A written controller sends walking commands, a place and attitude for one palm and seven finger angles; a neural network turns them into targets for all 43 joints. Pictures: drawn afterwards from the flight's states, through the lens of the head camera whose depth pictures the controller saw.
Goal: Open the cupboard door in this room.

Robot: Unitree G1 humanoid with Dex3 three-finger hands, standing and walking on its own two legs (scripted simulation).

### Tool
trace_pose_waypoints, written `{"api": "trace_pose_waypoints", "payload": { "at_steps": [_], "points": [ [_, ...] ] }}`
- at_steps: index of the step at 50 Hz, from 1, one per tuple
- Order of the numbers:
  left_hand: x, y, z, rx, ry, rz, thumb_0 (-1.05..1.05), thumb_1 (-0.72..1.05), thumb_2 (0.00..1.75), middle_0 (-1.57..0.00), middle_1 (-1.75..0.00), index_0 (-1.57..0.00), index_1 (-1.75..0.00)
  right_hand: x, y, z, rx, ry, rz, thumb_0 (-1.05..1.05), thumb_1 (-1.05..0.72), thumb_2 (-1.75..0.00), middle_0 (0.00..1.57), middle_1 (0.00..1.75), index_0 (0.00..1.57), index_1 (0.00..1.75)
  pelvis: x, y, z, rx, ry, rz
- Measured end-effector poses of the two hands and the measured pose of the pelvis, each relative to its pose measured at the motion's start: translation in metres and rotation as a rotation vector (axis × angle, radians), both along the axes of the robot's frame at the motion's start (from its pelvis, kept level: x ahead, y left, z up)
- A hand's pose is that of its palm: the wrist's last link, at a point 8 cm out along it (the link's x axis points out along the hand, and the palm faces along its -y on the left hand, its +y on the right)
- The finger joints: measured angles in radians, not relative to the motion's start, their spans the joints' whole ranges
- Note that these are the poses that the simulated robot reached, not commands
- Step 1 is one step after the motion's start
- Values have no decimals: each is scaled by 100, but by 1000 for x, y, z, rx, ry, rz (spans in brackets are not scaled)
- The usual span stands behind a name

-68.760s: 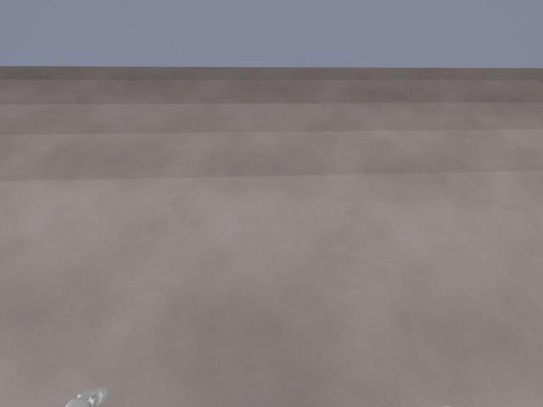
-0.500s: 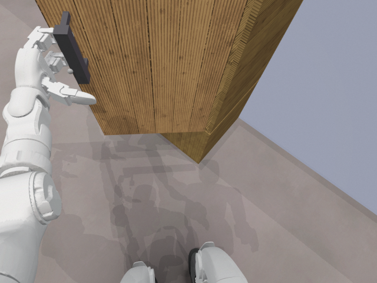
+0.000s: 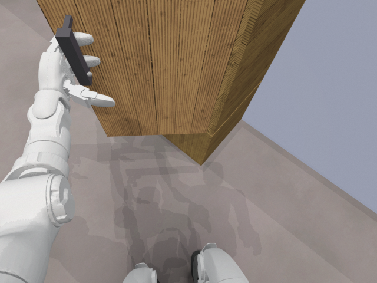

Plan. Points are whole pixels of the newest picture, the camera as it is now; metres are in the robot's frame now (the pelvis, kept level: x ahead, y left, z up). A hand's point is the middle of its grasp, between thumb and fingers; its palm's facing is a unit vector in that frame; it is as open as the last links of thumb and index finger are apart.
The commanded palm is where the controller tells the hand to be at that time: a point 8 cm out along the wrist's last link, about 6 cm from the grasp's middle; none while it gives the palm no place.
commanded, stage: slide the fingers in behind the handle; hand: left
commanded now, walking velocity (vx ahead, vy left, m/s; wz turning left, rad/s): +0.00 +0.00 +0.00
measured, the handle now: (77, 52) +0.57 +0.17 +0.09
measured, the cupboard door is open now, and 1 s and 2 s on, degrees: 44 45 70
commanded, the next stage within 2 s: close the thumb around the handle in 0.48 s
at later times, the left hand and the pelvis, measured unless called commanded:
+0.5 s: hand (90, 74) +0.52 +0.15 +0.08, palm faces -0.02 -1.00 -0.02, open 14.0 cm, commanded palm +0.50 +0.19 +0.08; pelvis +0.00 +0.00 +0.00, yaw +0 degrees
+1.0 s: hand (90, 76) +0.52 +0.15 +0.08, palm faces -0.01 -1.00 -0.03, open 9.3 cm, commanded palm +0.50 +0.19 +0.08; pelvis +0.00 +0.00 +0.00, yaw +1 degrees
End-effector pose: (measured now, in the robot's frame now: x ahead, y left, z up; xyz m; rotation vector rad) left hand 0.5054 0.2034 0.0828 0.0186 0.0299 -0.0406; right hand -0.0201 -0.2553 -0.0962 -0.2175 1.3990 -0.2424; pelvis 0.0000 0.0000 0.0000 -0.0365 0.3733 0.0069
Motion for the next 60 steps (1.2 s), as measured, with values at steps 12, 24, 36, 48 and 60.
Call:
{"api": "trace_pose_waypoints", "payload": {
  "at_steps": [12,24,36,48,60],
  "points": [
    [0,-1,0,8,-8,22,-1,-50,30,-30,-121,-29,-120,-2,1,-1,1,3,5,1,-91,-90,20,30,21,30,-1,2,-1,1,1,2],
    [-1,-1,0,3,-9,19,-1,-50,30,-30,-120,-29,-121,1,2,0,-1,-1,10,1,-91,-90,20,30,21,30,1,4,-1,-1,0,5],
    [-12,-3,0,4,-12,29,-1,-43,34,-30,-121,-28,-121,9,5,-2,18,-22,13,1,-91,-90,20,30,21,30,3,4,2,-1,-17,7],
    [-7,-2,0,15,-13,35,-1,10,56,-34,-127,-31,-126,8,-2,-6,4,-11,38,1,-91,-90,20,30,21,30,-3,0,-2,1,-5,21],
    [1,-1,-1,3,-7,25,0,71,82,-38,-133,-37,-133,-4,-6,-1,-15,9,20,1,-91,-90,20,30,21,30,-4,-1,-3,0,8,12]
  ]
}}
